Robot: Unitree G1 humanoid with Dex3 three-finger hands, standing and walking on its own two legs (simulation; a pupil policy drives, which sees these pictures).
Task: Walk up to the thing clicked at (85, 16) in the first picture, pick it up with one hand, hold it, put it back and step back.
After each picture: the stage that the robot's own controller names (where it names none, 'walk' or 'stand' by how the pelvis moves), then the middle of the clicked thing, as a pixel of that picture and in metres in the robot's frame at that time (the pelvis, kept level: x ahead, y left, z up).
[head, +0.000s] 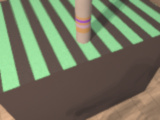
stand; (83, 17) +0.63 +0.03 +0.09
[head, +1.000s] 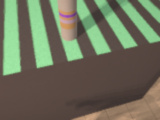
sink last; (67, 11) +0.58 +0.09 +0.13
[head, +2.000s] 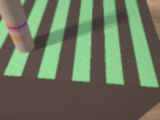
stand; (16, 22) +0.48 +0.29 +0.13
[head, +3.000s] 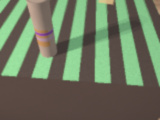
stand; (44, 29) +0.51 +0.19 +0.11
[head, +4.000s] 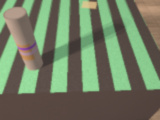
stand; (26, 42) +0.47 +0.23 +0.09
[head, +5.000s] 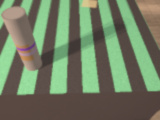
stand; (25, 43) +0.46 +0.23 +0.09
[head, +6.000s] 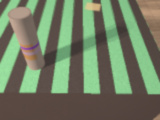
stand; (29, 42) +0.47 +0.23 +0.09
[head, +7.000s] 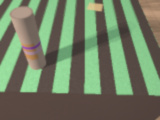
stand; (31, 42) +0.47 +0.22 +0.09
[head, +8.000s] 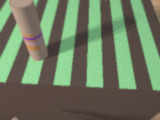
rise first; (32, 32) +0.49 +0.22 +0.09
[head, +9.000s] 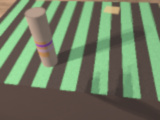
go down; (43, 40) +0.49 +0.22 +0.09
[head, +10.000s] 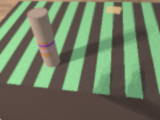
go down; (45, 40) +0.49 +0.22 +0.09
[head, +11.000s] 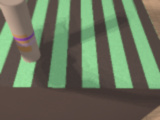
go down; (23, 32) +0.49 +0.20 +0.11
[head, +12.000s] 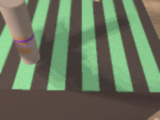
go down; (23, 34) +0.48 +0.20 +0.11
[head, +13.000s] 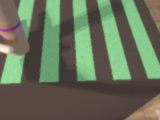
close in; (8, 22) +0.48 +0.22 +0.14
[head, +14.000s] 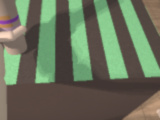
lift; (6, 16) +0.50 +0.21 +0.14
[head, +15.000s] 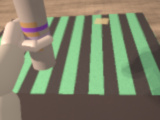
lift; (35, 25) +0.35 +0.14 +0.30
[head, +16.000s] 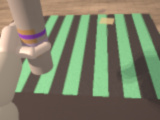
hold; (32, 31) +0.34 +0.16 +0.29
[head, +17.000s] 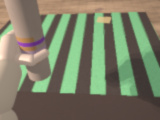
hold; (31, 38) +0.34 +0.16 +0.26
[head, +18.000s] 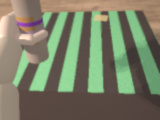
crouch; (30, 20) +0.39 +0.17 +0.29
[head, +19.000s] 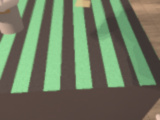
lower; out of the picture +0.50 +0.21 +0.30
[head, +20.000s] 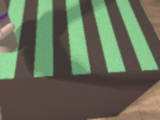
lower; out of the picture +0.50 +0.23 +0.15
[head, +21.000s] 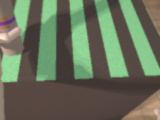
lower; (2, 17) +0.50 +0.22 +0.15
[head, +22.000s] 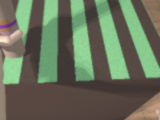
lower; (4, 20) +0.49 +0.22 +0.14
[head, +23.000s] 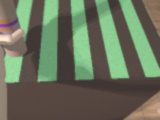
lower; (5, 19) +0.49 +0.22 +0.14
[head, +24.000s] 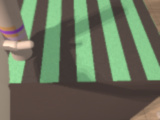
open; (11, 25) +0.47 +0.21 +0.14
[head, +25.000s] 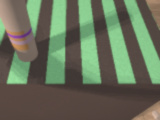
sink last; (19, 28) +0.46 +0.19 +0.13
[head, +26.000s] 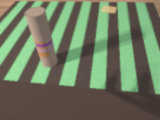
sink last; (43, 40) +0.49 +0.22 +0.11
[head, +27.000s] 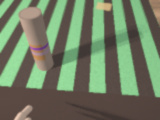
stand; (38, 43) +0.46 +0.20 +0.10
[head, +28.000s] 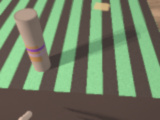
stand; (35, 44) +0.46 +0.21 +0.09
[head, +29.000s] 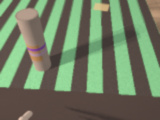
stand; (36, 44) +0.46 +0.21 +0.09
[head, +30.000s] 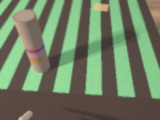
stand; (34, 45) +0.45 +0.22 +0.09
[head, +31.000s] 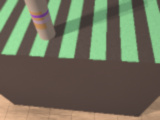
walk; (39, 11) +0.56 +0.21 +0.11
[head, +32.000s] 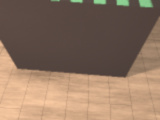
walk; out of the picture +0.92 +0.16 +0.12
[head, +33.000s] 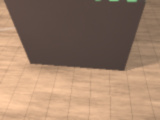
walk; out of the picture +1.17 +0.21 +0.10
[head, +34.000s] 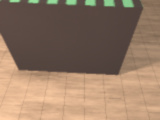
stand; out of the picture +1.05 +0.22 +0.09
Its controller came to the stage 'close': yes
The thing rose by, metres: 0.21
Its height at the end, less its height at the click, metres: +0.00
